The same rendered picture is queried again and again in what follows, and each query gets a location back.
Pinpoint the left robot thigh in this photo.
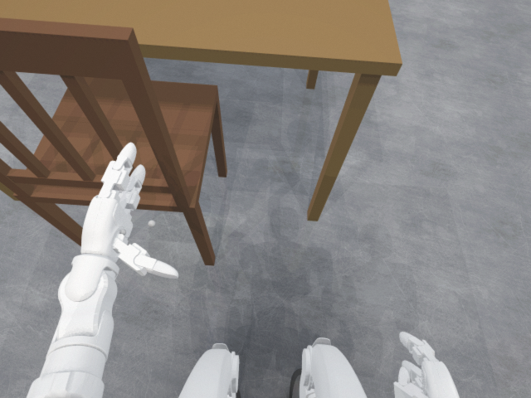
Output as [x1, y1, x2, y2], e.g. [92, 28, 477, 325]
[178, 349, 239, 398]

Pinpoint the right robot shin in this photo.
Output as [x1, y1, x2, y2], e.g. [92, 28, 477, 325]
[300, 337, 331, 398]

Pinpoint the left robot hand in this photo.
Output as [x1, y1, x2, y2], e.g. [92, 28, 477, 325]
[80, 143, 178, 279]

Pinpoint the right robot hand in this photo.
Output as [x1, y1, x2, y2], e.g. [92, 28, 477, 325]
[394, 332, 460, 398]

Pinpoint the table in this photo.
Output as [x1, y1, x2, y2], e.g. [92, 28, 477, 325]
[0, 0, 402, 221]

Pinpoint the chair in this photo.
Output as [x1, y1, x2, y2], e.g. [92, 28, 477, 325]
[0, 18, 227, 265]

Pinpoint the robot left forearm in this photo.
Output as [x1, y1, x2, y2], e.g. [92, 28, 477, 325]
[27, 254, 119, 398]

